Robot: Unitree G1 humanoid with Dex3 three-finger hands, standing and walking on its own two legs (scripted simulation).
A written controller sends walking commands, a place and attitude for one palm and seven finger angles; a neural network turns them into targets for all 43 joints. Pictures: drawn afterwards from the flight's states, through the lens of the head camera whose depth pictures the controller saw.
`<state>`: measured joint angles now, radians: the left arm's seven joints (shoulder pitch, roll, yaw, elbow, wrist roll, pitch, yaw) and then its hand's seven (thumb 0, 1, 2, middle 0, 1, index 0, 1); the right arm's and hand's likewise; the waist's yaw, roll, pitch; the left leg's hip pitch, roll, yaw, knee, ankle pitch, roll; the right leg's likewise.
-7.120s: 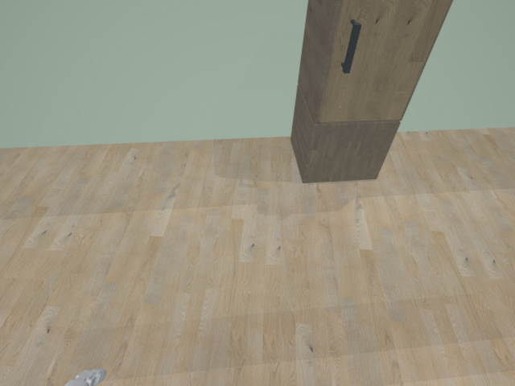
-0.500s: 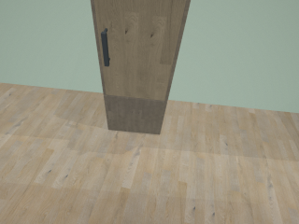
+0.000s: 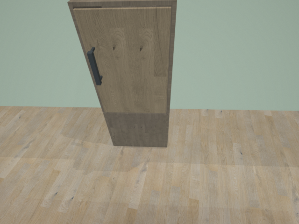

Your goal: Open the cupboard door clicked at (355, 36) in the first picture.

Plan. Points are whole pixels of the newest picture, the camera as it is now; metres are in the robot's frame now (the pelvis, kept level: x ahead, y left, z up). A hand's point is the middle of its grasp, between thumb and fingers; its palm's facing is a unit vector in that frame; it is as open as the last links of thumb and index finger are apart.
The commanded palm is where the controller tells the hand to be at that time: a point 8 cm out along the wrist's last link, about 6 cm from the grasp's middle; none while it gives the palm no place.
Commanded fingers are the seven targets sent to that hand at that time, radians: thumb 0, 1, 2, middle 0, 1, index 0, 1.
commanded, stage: take the last steps up to it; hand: left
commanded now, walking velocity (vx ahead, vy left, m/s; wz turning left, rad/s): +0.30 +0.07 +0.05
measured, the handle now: (96, 66) +0.79 +0.29 +0.01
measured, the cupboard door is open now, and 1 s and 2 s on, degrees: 0 0 0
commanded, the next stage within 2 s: come to a stop and stand still in 0.60 s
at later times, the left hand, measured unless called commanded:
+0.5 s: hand out of the picture +0.07 +0.24 -0.18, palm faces +0.11 -0.99 -0.13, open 7.4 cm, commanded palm none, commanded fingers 0.00 0.90 0.90 -0.20 -0.30 -0.20 -0.30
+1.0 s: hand (94, 167) +0.36 +0.23 -0.16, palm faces -0.01 -0.98 -0.22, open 7.3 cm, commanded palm none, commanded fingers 0.00 0.90 0.90 -0.20 -0.30 -0.20 -0.30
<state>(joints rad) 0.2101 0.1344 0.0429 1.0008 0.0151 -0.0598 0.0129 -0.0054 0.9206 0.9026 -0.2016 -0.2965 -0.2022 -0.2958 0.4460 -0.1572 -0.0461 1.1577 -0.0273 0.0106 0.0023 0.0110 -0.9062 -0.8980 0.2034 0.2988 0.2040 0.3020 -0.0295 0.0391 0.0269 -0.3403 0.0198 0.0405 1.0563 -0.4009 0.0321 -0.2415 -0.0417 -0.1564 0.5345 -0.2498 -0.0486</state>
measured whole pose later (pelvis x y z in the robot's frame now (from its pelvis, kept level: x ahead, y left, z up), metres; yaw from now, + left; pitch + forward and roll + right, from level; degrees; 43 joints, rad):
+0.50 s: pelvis +0.15 +0.09 +0.00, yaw +0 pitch -1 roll -1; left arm 0.41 0.14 0.04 1.15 0.03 -0.01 0.00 0.00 0.91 0.90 -0.20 -0.30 -0.20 -0.30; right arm 0.16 -0.14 -0.04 0.99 -0.02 -0.06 0.00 0.00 -0.91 -0.90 0.20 0.30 0.20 0.30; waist 0.05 -0.03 0.05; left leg -0.28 0.05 0.17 0.55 -0.25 0.04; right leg -0.35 -0.10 -0.08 1.07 -0.45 -0.01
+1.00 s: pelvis +0.25 +0.07 +0.00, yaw +0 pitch -1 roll +1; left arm 0.10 0.12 0.02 1.01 0.02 -0.01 0.04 -0.01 0.91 0.90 -0.20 -0.30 -0.20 -0.30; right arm 0.28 -0.13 -0.04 1.11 0.00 0.04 -0.03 0.01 -0.91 -0.90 0.20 0.30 0.20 0.30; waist -0.03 0.02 0.11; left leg -0.31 0.02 0.06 0.89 -0.57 -0.03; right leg -0.34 -0.05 -0.11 0.55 -0.20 -0.05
